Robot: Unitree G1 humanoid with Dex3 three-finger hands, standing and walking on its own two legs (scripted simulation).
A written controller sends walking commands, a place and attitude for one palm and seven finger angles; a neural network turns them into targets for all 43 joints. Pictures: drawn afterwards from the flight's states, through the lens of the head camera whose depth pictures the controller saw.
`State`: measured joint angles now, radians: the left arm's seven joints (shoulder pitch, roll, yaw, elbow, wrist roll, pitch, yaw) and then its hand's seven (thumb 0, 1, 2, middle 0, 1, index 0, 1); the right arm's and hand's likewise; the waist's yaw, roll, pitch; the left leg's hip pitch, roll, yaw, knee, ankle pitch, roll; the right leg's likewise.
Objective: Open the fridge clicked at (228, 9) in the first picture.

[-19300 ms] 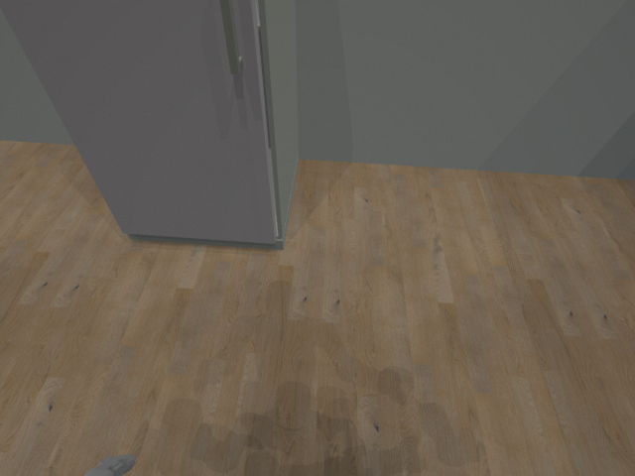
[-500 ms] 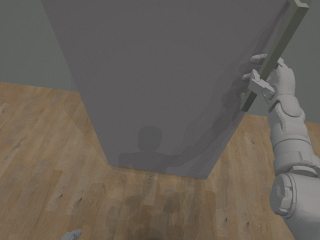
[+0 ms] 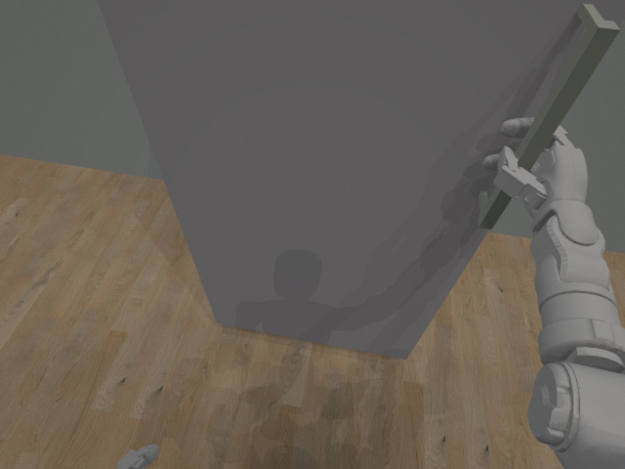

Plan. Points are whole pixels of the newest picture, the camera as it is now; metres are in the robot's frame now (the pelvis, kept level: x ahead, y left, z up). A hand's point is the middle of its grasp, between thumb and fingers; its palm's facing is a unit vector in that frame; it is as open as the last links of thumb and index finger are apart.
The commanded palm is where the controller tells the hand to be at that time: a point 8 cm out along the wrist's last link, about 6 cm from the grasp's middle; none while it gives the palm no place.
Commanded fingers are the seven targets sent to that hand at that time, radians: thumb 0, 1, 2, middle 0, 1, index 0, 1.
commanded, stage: grip the handle and tug to test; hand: right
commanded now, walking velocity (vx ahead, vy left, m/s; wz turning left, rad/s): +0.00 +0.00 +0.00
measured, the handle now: (527, 137) +0.51 -0.20 +0.18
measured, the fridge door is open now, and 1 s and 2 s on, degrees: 0 18 51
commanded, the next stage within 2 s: pull the door a little, standing still in 0.14 s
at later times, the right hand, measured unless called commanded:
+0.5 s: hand (506, 190) +0.43 -0.17 +0.16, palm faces +0.07 +1.00 +0.00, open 5.4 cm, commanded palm +0.37 -0.22 +0.17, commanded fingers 0.00 -0.90 -0.90 0.45 1.40 0.45 1.40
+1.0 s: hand (485, 295) +0.28 -0.12 +0.15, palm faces +0.11 +0.98 -0.19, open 6.2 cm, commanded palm +0.25 -0.17 +0.16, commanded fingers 0.00 -0.90 -0.90 0.45 1.40 0.45 1.40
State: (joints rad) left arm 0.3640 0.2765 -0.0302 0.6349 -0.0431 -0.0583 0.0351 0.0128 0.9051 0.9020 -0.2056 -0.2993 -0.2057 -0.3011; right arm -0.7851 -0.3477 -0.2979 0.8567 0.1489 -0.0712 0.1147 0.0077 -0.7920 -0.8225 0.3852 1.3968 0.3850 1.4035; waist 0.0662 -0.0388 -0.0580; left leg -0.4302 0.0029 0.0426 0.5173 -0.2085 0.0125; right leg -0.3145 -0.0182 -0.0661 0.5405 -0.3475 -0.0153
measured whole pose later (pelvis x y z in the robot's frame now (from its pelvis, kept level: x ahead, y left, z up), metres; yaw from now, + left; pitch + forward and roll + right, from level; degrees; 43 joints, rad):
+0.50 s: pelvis +0.02 -0.01 +0.01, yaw -1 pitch +4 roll +1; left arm 0.25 0.24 -0.04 0.60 -0.04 -0.01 0.04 0.01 0.91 0.90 -0.21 -0.30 -0.21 -0.30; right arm -0.54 -0.23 -0.23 0.46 0.16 0.12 0.08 0.01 -0.77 -0.80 0.38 1.40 0.39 1.40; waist 0.01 -0.05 -0.07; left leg -0.30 0.01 0.05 0.45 -0.22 0.00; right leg -0.18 -0.01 -0.06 0.46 -0.34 -0.02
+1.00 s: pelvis -0.02 +0.01 +0.00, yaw -3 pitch +0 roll -2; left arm 0.15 0.19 -0.05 0.55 0.01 0.06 0.07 0.01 0.90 0.90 -0.20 -0.30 -0.20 -0.30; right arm -0.05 -0.21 -0.01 -0.13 0.05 -0.03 -0.08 -0.04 -0.65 -0.75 0.45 1.40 0.32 1.38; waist 0.03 -0.02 0.02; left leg -0.34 0.04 0.03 0.56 -0.22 -0.01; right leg -0.19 0.03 -0.02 0.46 -0.27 -0.01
